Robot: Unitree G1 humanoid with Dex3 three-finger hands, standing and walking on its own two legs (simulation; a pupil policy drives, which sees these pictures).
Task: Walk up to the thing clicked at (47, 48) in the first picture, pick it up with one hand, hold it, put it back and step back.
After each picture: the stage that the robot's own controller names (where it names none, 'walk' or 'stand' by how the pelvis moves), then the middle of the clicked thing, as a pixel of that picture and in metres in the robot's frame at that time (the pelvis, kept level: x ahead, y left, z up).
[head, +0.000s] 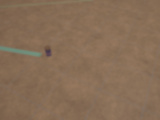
stand; (48, 51) +1.31 +0.36 -0.72
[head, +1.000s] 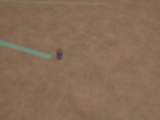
walk; (59, 54) +1.21 +0.16 -0.71
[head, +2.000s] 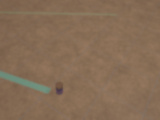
walk; (59, 88) +0.75 +0.13 -0.72
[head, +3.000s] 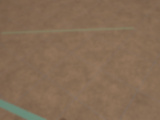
walk; out of the picture +0.45 +0.19 -0.70
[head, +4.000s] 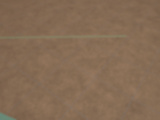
stand; out of the picture +0.40 +0.16 -0.72
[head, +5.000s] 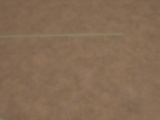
stand; out of the picture +0.36 +0.18 -0.72
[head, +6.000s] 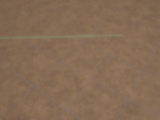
stand; out of the picture +0.36 +0.18 -0.73
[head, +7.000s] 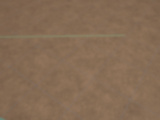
stand; out of the picture +0.36 +0.17 -0.73
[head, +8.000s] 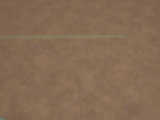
stand; out of the picture +0.36 +0.17 -0.73
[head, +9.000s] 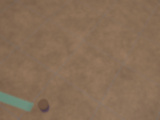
go down; (44, 106) +0.40 +0.18 -0.61
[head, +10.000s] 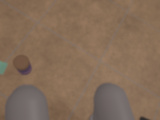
go down; (23, 65) +0.44 +0.24 -0.32
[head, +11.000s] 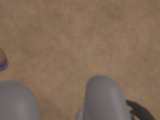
close in; out of the picture +0.43 +0.26 -0.26
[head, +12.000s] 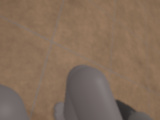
close; out of the picture +0.40 +0.29 -0.22
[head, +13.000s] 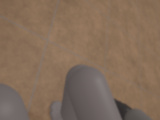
close; out of the picture +0.39 +0.28 -0.22
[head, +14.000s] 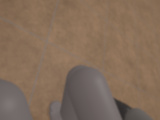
lift; out of the picture +0.37 +0.27 -0.23
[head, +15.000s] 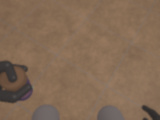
lift; (18, 84) +0.33 +0.20 -0.01
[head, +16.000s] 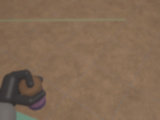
hold; (33, 93) +0.32 +0.17 +0.00
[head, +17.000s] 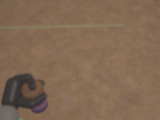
hold; (35, 97) +0.32 +0.16 +0.00
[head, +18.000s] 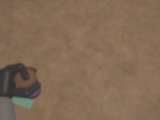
crouch; (29, 84) +0.36 +0.17 -0.06
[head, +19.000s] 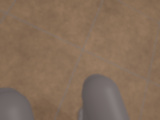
lower; out of the picture +0.45 +0.28 -0.12
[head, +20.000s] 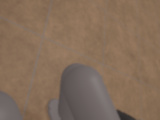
lower; out of the picture +0.42 +0.30 -0.23
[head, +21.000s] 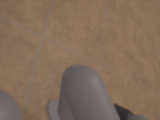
lower; out of the picture +0.42 +0.30 -0.23
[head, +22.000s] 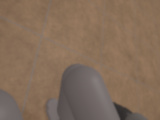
lower; out of the picture +0.42 +0.30 -0.23
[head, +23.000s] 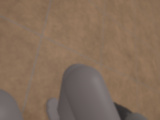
lower; out of the picture +0.42 +0.30 -0.23
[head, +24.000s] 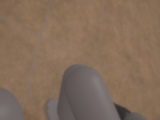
open; out of the picture +0.41 +0.28 -0.23
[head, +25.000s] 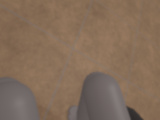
stand; out of the picture +0.42 +0.25 -0.25
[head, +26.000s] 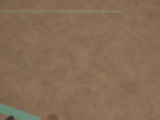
stand; out of the picture +0.38 +0.15 -0.62
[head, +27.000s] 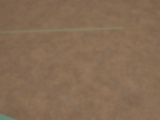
stand; out of the picture +0.39 +0.17 -0.67
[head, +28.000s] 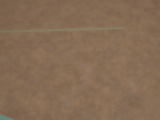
stand; out of the picture +0.38 +0.16 -0.67
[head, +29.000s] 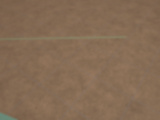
stand; out of the picture +0.41 +0.15 -0.72
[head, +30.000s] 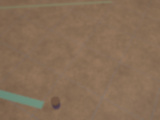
walk; (55, 103) +0.49 +0.16 -0.70
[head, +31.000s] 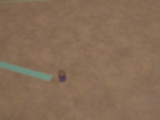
walk; (62, 75) +0.76 +0.17 -0.70
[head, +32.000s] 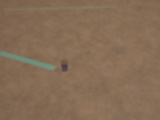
stand; (64, 65) +1.05 +0.18 -0.70
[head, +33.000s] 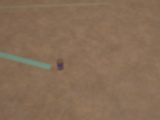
stand; (60, 64) +1.04 +0.19 -0.71
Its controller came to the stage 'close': yes
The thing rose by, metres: 0.70
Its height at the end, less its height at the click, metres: +0.00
